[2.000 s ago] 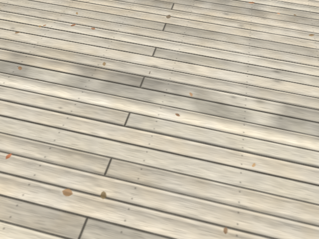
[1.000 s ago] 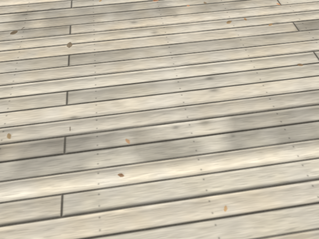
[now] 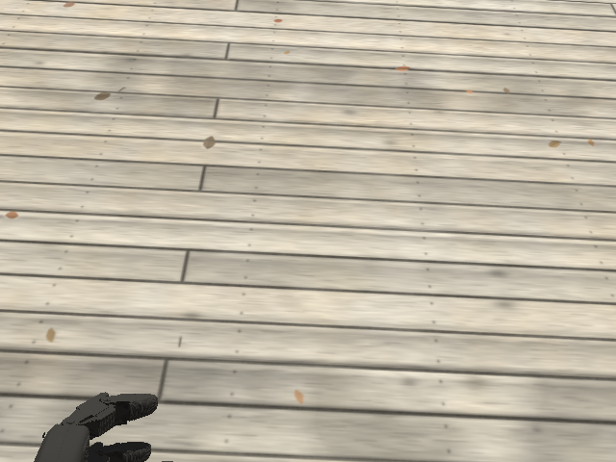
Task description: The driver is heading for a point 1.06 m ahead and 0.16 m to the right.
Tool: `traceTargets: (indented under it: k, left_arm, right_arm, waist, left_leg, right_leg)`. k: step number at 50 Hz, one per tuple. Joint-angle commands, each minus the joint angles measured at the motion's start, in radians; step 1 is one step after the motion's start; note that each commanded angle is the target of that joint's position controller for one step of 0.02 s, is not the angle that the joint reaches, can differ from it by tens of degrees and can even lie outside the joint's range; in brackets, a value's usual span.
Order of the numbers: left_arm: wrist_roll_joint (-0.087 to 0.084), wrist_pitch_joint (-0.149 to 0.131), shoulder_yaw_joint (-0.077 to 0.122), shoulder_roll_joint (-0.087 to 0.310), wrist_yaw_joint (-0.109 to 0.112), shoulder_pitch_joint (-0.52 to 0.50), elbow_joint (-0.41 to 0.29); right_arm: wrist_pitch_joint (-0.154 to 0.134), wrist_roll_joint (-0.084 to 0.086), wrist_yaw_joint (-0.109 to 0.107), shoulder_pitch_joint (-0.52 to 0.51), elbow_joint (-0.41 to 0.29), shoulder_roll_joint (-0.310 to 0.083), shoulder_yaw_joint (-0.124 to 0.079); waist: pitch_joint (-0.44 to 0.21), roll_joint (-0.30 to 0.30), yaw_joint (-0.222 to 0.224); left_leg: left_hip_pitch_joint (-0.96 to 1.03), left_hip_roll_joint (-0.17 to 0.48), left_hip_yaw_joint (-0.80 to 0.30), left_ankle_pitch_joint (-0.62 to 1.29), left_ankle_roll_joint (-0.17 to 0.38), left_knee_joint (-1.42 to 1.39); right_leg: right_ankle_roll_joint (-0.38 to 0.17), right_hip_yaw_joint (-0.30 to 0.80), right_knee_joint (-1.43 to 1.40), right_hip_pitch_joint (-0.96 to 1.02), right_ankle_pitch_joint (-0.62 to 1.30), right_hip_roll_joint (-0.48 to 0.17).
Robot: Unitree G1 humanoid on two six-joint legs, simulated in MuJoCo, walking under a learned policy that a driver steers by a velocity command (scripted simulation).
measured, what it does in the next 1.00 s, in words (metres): walks ahead, turning right: right foot, then left foot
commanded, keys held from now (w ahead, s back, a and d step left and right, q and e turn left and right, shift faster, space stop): w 0.40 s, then w+e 0.60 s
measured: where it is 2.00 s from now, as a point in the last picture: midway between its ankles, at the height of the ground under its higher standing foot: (346, 233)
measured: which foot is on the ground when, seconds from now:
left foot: down 0.00-0.08, up 0.10-0.54, down 0.56-1.00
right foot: up 0.00-0.04, down 0.06-0.56, up 0.58-1.00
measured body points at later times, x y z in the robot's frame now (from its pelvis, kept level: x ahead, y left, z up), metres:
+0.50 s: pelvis +0.29 +0.00 +0.01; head +0.33 +0.00 +0.45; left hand +0.29 +0.28 -0.12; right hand +0.53 -0.23 -0.07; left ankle +0.47 +0.14 -0.70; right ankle +0.19 -0.11 -0.73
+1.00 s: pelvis +0.57 +0.00 +0.00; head +0.59 -0.02 +0.45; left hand +0.82 +0.19 -0.09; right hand +0.52 -0.29 -0.13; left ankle +0.47 +0.14 -0.73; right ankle +0.70 -0.17 -0.70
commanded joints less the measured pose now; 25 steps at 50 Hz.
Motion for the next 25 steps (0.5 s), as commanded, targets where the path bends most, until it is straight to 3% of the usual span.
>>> traceTargets:
  k: [1, 2, 3, 4, 5, 6, 7, 8, 9, 10, 12, 15, 19, 22, 25]
  left_arm:
    - [0.0, -0.018, 0.043, 0.132, 0.001, -0.019, -0.073]
    - [-0.001, -0.016, 0.06, 0.165, 0.009, 0.105, -0.042]
    - [0.011, -0.013, 0.07, 0.199, 0.018, 0.278, -0.009]
    - [0.026, -0.009, 0.091, 0.284, 0.021, 0.405, 0.015]
    - [0.003, -0.006, 0.075, 0.216, 0.012, 0.447, 0.049]
    - [-0.01, -0.002, 0.057, 0.159, 0.019, 0.373, 0.042]
    - [-0.004, 0.005, 0.048, 0.139, 0.024, 0.294, 0.034]
    - [0.008, 0.008, 0.039, 0.124, 0.022, 0.243, 0.035]
    - [0.019, 0.003, 0.033, 0.109, 0.022, 0.213, 0.034]
    - [0.022, 0.001, 0.031, 0.105, 0.02, 0.198, 0.037]
    - [0.01, -0.009, 0.034, 0.113, 0.018, 0.199, 0.055]
    - [0.005, -0.011, 0.044, 0.152, 0.027, 0.225, 0.082]
    - [-0.008, 0.002, 0.047, 0.178, 0.036, 0.294, 0.116]
    - [-0.018, 0.019, 0.048, 0.188, 0.038, 0.368, 0.153]
    - [-0.019, 0.042, 0.055, 0.206, 0.047, 0.382, 0.169]
  right_arm:
    - [0.004, -0.003, -0.009, 0.019, -0.037, -0.187, -0.051]
    - [0.011, -0.007, -0.007, 0.003, -0.043, -0.185, -0.047]
    - [0.014, -0.017, -0.006, -0.019, -0.064, -0.159, -0.034]
    - [0.001, -0.024, 0.002, 0.119, -0.073, -0.05, -0.003]
    - [-0.015, -0.001, 0.01, 0.138, -0.058, -0.062, 0.004]
    - [-0.025, 0.023, 0.015, 0.008, -0.086, -0.157, -0.021]
    - [-0.033, 0.025, 0.017, -0.094, -0.118, -0.165, -0.02]
    - [-0.036, 0.007, 0.018, -0.144, -0.13, -0.148, -0.019]
    - [-0.032, -0.005, 0.017, -0.134, -0.127, -0.139, -0.024]
    - [-0.024, -0.004, 0.018, -0.103, -0.117, -0.118, -0.022]
    - [-0.01, -0.006, 0.015, -0.079, -0.108, -0.081, -0.013]
    - [-0.012, -0.02, 0.013, -0.181, -0.145, -0.067, -0.004]
    - [-0.031, -0.014, 0.028, -0.336, -0.181, -0.041, 0.009]
    - [-0.039, -0.005, 0.041, -0.427, -0.217, -0.053, 0.006]
    - [-0.051, -0.005, 0.053, -0.43, -0.232, -0.087, -0.007]
  waist:
    - [-0.016, 0.148, 0.066]
    - [-0.105, 0.147, 0.134]
    - [-0.24, 0.129, 0.216]
    - [-0.423, -0.117, 0.18]
    - [-0.488, -0.239, 0.191]
    - [-0.289, -0.125, 0.204]
    - [-0.158, -0.034, 0.183]
    - [-0.065, 0.026, 0.148]
    - [-0.04, 0.009, 0.112]
    - [-0.036, -0.017, 0.087]
    - [-0.028, -0.036, 0.066]
    - [0.007, -0.018, 0.086]
    - [0.023, -0.003, 0.149]
    - [0.039, -0.001, 0.179]
    - [0.027, -0.021, 0.15]
  left_leg:
    - [0.011, 0.28, -0.098, 0.851, 0.088, 0.116]
    - [-0.005, 0.244, -0.067, 1.004, 0.069, 0.267]
    - [-0.163, 0.207, -0.052, 0.892, 0.044, 0.499]
    - [-0.537, 0.045, -0.005, 0.363, -0.025, 0.902]
    - [-0.73, -0.027, -0.065, -0.198, -0.04, 1.074]
    - [-0.825, 0.048, -0.072, -0.152, -0.031, 1.126]
    - [-0.821, 0.101, -0.025, -0.057, -0.025, 1.078]
    - [-0.795, 0.139, 0.004, 0.001, -0.029, 1.008]
    - [-0.742, 0.172, 0.003, 0.044, -0.033, 0.949]
    - [-0.694, 0.186, 0.007, 0.063, -0.04, 0.92]
    - [-0.674, 0.201, 0.029, 0.082, -0.06, 0.854]
    - [-0.72, 0.217, 0.047, 0.237, -0.09, 0.68]
    - [-0.647, 0.169, 0.095, 0.471, -0.092, 0.401]
    - [-0.657, 0.148, 0.083, 0.471, -0.083, 0.311]
    - [-0.627, 0.127, 0.065, 0.363, -0.058, 0.241]
  right_leg:
    - [-0.054, -0.031, 0.002, 0.105, -0.117, 0.034]
    - [-0.089, -0.059, -0.015, 0.279, -0.104, 0.055]
    - [-0.148, 0.031, 0.038, 0.58, -0.074, -0.045]
    - [-0.306, 0.449, 0.053, 1.001, -0.172, -0.306]
    - [-0.36, 0.775, -0.127, 1.078, -0.378, -0.397]
    - [-0.298, 0.657, -0.17, 0.93, -0.5, -0.355]
    - [-0.259, 0.519, -0.2, 0.753, -0.462, -0.314]
    - [-0.244, 0.427, -0.238, 0.597, -0.357, -0.273]
    - [-0.234, 0.364, -0.266, 0.508, -0.275, -0.238]
    - [-0.233, 0.323, -0.293, 0.453, -0.236, -0.215]
    - [-0.247, 0.247, -0.333, 0.391, -0.163, -0.199]
    - [-0.247, 0.159, -0.368, 0.373, -0.088, -0.181]
    - [-0.2, 0.066, -0.361, 0.389, -0.063, -0.138]
    - [-0.195, 0.107, -0.317, 0.479, -0.073, -0.179]
    - [-0.17, 0.168, -0.232, 0.573, -0.033, -0.223]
